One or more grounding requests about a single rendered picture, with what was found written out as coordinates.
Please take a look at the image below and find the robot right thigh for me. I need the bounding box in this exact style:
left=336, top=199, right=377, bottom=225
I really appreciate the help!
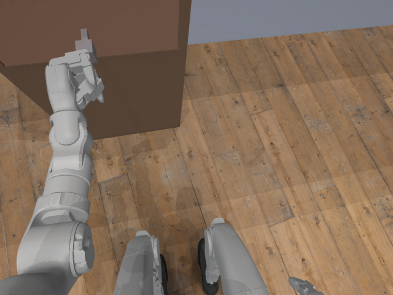
left=204, top=223, right=270, bottom=295

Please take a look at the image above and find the handle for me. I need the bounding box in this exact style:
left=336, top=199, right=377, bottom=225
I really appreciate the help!
left=75, top=29, right=98, bottom=63

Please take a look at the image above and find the left robot hand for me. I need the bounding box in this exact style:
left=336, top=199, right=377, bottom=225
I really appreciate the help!
left=45, top=49, right=104, bottom=113

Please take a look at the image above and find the robot left forearm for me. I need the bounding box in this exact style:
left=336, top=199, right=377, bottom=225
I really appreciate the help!
left=17, top=110, right=93, bottom=274

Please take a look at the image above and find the drawer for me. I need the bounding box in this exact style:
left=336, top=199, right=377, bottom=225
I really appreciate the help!
left=0, top=0, right=179, bottom=66

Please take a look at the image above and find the robot left shin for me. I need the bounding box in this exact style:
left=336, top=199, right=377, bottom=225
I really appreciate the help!
left=127, top=230, right=164, bottom=295

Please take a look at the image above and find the cabinet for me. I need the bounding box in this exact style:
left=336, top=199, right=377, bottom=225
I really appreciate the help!
left=0, top=0, right=192, bottom=140

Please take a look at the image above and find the robot left upper arm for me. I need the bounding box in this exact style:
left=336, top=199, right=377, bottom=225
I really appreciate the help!
left=0, top=221, right=95, bottom=295

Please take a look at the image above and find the right robot hand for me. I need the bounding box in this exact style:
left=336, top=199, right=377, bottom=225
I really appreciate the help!
left=289, top=277, right=324, bottom=295

